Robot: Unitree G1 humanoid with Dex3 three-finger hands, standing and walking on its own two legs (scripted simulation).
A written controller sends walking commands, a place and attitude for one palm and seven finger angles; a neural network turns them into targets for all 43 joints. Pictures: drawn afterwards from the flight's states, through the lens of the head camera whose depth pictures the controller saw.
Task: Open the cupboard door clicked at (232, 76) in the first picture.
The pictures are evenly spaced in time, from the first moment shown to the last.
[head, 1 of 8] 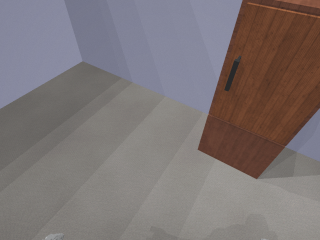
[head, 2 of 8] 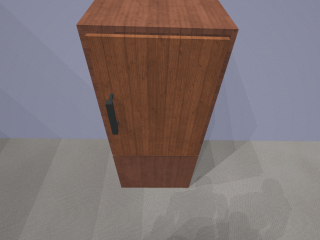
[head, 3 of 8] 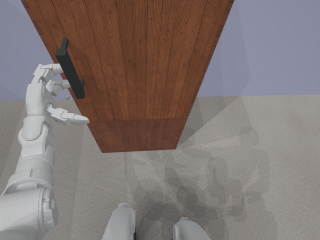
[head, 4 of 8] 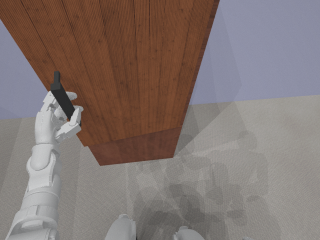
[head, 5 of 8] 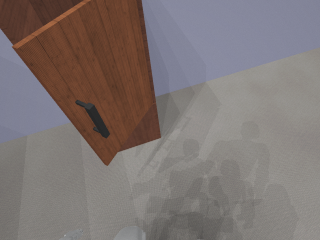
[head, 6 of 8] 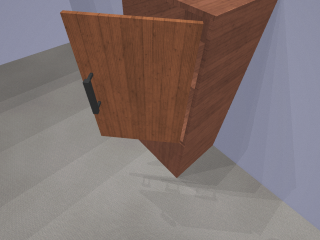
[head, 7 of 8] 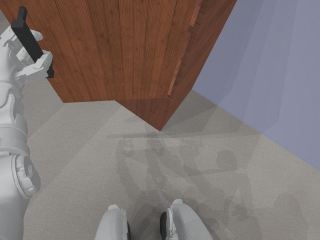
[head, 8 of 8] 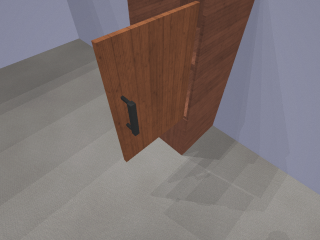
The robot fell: no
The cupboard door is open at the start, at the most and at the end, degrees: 0 88 88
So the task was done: yes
